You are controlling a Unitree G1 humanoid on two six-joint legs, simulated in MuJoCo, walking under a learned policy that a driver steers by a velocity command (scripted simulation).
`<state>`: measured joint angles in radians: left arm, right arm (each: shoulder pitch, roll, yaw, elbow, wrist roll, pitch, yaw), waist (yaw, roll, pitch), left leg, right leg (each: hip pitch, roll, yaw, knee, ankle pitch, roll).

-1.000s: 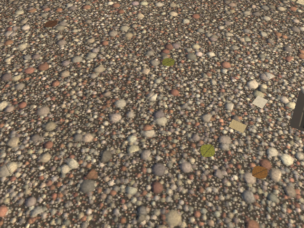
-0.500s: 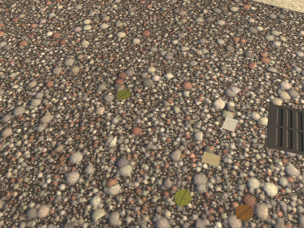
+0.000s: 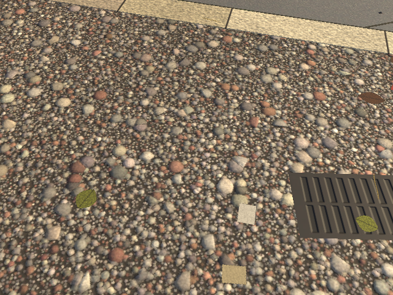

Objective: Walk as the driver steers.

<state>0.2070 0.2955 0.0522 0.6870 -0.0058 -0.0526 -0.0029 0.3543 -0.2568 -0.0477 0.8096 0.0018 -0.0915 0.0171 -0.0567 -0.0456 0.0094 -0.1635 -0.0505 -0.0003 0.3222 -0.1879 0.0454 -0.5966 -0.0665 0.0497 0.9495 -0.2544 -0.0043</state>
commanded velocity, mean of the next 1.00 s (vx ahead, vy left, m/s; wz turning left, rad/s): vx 0.50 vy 0.00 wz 0.21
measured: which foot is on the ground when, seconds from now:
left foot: down 0.00-0.24, up 0.26-0.78, down 0.80-1.00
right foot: up 0.00-0.22, down 0.24-0.78, up 0.80-1.00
